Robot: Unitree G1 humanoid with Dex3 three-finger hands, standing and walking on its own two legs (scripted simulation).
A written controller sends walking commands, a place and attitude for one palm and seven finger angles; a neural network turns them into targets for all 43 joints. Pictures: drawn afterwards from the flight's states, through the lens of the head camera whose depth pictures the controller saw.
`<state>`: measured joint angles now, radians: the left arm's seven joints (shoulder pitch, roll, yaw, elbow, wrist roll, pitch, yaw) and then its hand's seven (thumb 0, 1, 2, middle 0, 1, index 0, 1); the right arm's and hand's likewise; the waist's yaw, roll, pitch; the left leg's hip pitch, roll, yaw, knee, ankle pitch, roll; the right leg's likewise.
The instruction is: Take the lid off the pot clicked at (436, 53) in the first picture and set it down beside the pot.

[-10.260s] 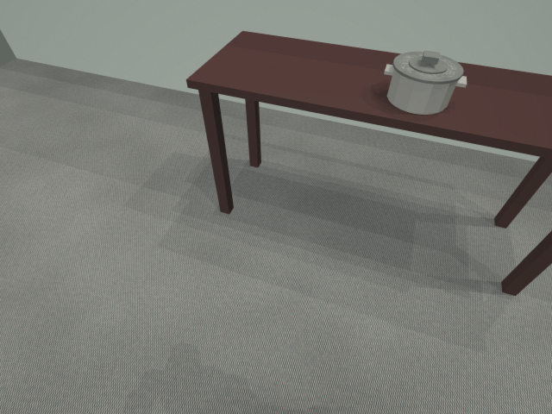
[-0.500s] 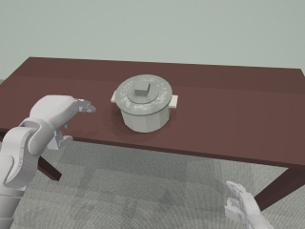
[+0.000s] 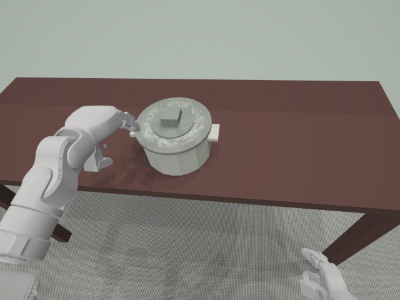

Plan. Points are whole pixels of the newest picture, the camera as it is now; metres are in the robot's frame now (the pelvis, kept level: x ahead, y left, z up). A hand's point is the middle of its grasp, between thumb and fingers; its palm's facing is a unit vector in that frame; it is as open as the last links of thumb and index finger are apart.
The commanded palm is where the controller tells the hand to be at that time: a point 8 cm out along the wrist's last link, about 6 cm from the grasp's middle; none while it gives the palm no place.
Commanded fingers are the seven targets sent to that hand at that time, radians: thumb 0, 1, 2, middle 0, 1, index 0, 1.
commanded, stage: move the open hand above the knob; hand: left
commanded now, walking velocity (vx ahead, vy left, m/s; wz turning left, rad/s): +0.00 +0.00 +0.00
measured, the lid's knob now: (171, 115) +0.51 +0.12 +0.06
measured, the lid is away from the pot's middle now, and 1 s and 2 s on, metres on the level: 0.00 0.00 0.00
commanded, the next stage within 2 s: lower the open fingers around the knob in 1.74 s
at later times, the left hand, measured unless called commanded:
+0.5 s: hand (135, 123) +0.42 +0.17 +0.13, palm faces -0.26 -0.03 -0.97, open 10.3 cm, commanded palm +0.41 +0.17 +0.19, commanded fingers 0.00 -0.28 1.35 -0.81 -0.08 -0.81 -0.08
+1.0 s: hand (158, 104) +0.48 +0.13 +0.13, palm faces -0.29 -0.03 -0.96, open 10.3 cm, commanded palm +0.48 +0.13 +0.19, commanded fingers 0.00 -0.28 1.35 -0.81 -0.08 -0.81 -0.08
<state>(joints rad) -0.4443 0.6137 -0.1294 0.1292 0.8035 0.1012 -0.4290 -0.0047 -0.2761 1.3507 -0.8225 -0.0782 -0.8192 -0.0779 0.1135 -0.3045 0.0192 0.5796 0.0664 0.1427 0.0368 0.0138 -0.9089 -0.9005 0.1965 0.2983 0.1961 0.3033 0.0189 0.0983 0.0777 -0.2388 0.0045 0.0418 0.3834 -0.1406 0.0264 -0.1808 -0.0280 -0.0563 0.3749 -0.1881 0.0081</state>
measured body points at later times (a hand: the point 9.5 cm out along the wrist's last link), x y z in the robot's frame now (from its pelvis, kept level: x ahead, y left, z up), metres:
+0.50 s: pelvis +0.02 +0.00 +0.00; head +0.05 -0.04 +0.45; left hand +0.43 +0.17 +0.18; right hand +0.19 -0.24 -0.12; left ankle +0.04 +0.11 -0.74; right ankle +0.01 -0.13 -0.74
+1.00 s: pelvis +0.03 +0.00 +0.00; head +0.07 -0.04 +0.44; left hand +0.49 +0.13 +0.18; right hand +0.14 -0.26 -0.14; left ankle +0.04 +0.11 -0.74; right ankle +0.01 -0.13 -0.74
